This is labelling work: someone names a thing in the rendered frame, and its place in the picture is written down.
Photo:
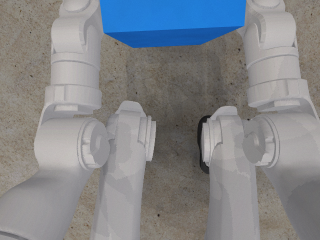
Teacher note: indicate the robot left forearm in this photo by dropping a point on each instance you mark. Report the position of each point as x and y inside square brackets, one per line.
[75, 61]

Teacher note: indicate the right robot thigh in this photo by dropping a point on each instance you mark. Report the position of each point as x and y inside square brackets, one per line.
[233, 212]

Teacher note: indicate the robot right forearm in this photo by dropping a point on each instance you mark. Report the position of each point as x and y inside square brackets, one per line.
[272, 60]

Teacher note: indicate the left robot upper arm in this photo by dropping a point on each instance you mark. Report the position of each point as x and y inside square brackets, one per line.
[68, 150]

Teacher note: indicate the carton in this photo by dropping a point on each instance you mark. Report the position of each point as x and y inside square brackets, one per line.
[164, 23]

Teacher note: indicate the right robot foot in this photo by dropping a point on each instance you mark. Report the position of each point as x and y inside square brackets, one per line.
[202, 164]

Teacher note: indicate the right robot upper arm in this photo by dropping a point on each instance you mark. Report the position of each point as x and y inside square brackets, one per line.
[287, 148]

